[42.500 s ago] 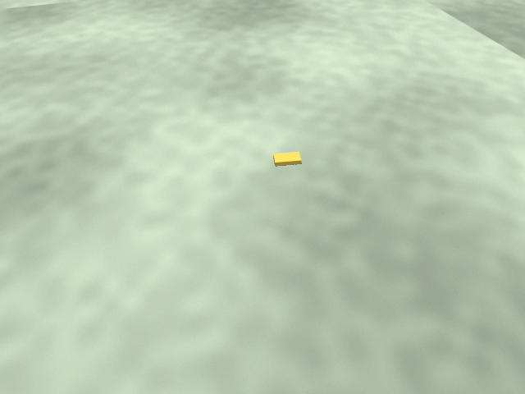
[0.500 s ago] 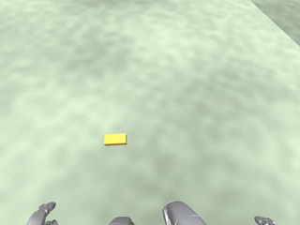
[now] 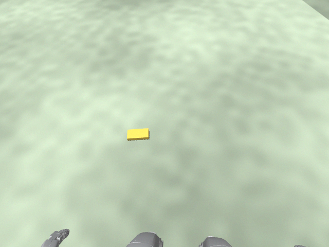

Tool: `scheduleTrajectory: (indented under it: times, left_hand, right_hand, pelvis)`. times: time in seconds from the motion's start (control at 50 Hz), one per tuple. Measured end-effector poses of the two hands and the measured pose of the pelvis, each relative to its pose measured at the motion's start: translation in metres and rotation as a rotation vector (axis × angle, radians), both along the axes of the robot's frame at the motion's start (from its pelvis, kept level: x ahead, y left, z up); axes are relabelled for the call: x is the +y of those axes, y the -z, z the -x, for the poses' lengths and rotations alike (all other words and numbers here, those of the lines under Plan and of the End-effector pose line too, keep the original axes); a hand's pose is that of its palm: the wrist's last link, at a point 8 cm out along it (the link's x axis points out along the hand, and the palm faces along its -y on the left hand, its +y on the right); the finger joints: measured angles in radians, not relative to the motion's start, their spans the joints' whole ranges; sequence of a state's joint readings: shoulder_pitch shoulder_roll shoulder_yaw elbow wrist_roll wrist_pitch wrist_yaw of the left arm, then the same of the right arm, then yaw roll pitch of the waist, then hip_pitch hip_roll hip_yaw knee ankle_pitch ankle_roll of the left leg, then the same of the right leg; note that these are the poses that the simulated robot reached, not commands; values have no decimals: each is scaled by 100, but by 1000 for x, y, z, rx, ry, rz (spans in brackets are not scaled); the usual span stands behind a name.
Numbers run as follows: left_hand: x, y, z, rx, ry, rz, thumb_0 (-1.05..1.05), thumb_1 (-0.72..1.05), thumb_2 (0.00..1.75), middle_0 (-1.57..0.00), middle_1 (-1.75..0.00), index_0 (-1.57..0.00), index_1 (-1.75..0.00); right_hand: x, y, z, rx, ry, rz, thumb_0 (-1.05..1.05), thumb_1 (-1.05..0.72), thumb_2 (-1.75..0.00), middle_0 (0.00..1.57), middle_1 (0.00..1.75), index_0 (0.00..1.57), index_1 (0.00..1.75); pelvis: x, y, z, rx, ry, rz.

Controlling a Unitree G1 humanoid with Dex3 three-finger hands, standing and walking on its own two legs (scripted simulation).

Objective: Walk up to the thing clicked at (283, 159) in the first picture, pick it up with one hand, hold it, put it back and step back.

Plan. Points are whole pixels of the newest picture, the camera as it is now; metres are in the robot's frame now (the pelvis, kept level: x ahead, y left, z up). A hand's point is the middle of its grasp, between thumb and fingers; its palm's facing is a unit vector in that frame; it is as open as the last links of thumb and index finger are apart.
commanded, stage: step back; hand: left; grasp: from above
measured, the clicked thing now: (138, 134) +0.86 +0.27 -0.75
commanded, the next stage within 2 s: stand in 1.56 s
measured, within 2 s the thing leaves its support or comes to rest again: neither
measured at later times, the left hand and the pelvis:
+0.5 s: hand out of the picture -0.12 +0.24 -0.14, palm faces -0.04 -0.91 -0.41, open 7.4 cm; pelvis -0.18 -0.03 +0.00, yaw -3 degrees
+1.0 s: hand out of the picture -0.15 +0.25 -0.14, palm faces +0.03 -0.92 -0.40, open 7.4 cm; pelvis -0.21 -0.03 +0.00, yaw +2 degrees
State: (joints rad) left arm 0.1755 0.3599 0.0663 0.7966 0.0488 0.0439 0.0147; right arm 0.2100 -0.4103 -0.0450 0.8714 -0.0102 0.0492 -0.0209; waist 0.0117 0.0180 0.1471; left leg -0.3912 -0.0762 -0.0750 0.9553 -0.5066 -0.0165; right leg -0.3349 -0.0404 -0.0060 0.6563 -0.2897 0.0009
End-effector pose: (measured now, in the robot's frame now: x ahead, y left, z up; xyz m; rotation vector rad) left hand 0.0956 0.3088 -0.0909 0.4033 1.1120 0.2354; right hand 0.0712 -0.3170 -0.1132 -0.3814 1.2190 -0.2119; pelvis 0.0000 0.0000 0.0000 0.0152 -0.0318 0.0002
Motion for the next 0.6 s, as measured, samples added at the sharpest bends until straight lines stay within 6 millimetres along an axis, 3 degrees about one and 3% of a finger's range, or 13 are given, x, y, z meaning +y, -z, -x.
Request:
scheduleTrajectory:
  times: [0.1, 0.22, 0.32, 0.4, 0.52, 0.6]
  left_hand:
    - [11, 14, 14, -68, -8, 22, 0, 90, 90, -21, -30, -20, -30]
    - [6, 13, 55, -37, -21, 50, 0, 90, 90, -21, -30, -20, -30]
    - [-1, 16, 106, 11, -4, 45, 0, 90, 90, -21, -30, -20, -30]
    - [-11, 22, 152, 56, 10, 23, 0, 90, 90, -21, -30, -20, -30]
    - [-24, 9, 228, 109, -37, 15, 0, 90, 90, -21, -30, -20, -30]
    - [-17, 1, 253, 95, -70, -1, 1, 90, 90, -21, -30, -21, -30]
  right_hand:
    - [14, 3, 39, 39, -30, 10, 0, -91, -90, 20, 30, 20, 30]
    - [17, -16, 70, -2, -40, 11, 0, -91, -90, 20, 30, 21, 30]
    - [6, -22, 83, -82, -47, 21, 0, -90, -90, 20, 30, 21, 30]
    - [-12, -14, 100, -138, -41, 9, 0, -90, -90, 20, 30, 21, 30]
    - [-23, -8, 151, -94, -2, -19, 0, -91, -90, 20, 30, 21, 30]
    - [-24, -3, 187, -28, -13, -25, 0, -91, -90, 20, 30, 20, 30]
  pelvis:
    - [6, 9, 40, -18, -31, -18]
    - [3, -3, 80, -8, -20, 32]
    - [-5, -3, 117, 2, 16, 40]
    - [-17, 7, 148, 3, 50, 32]
    - [-26, -1, 182, -15, 41, 11]
    - [-24, -4, 196, -11, 4, 4]
